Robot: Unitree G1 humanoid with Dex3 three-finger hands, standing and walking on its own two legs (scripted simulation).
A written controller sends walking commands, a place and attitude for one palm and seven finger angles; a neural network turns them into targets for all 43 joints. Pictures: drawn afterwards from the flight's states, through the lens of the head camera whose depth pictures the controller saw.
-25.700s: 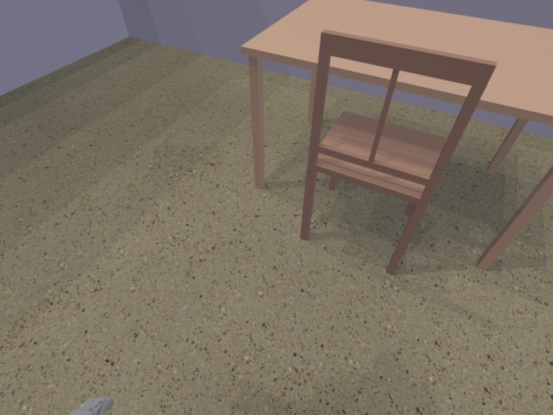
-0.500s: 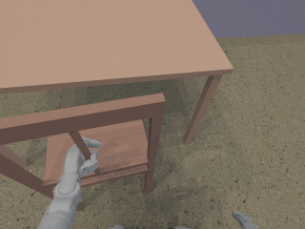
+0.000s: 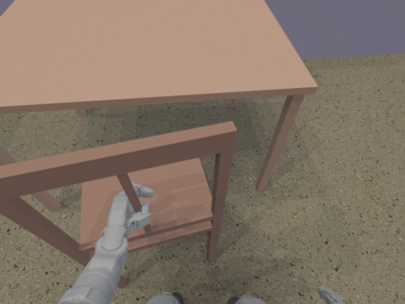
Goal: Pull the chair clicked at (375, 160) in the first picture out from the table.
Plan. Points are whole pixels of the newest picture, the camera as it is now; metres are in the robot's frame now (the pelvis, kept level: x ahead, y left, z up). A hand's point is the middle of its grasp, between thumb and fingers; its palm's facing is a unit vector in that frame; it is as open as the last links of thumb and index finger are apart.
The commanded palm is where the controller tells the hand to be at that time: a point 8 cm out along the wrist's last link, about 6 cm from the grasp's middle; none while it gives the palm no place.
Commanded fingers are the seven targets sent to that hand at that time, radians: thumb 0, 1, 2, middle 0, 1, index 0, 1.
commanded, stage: step backward, pulling the chair out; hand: left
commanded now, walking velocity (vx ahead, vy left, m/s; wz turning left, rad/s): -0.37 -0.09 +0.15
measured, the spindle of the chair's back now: (137, 205) +0.34 +0.16 -0.06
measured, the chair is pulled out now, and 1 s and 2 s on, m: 0.16 0.22 0.47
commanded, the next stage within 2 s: none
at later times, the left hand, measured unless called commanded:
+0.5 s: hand (144, 225) +0.29 +0.14 -0.06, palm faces +0.03 -0.99 -0.17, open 4.9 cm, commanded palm +0.27 +0.19 -0.06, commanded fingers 0.00 0.90 0.90 -0.50 -1.45 -0.50 -1.45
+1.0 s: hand (139, 243) +0.25 +0.14 -0.06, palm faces +0.00 -0.99 -0.15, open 4.8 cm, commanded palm +0.22 +0.19 -0.06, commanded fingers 0.00 0.90 0.90 -0.50 -1.45 -0.50 -1.45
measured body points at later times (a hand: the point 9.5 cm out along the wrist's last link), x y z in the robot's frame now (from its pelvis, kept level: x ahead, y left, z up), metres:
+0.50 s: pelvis -0.02 +0.01 +0.00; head +0.05 +0.01 +0.44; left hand +0.28 +0.19 -0.05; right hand +0.11 -0.24 -0.12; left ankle -0.03 +0.14 -0.73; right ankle +0.04 -0.12 -0.71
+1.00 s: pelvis -0.07 +0.01 +0.00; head +0.03 +0.03 +0.44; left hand +0.24 +0.20 -0.04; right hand +0.09 -0.25 -0.10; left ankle -0.05 +0.15 -0.73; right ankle -0.02 -0.12 -0.72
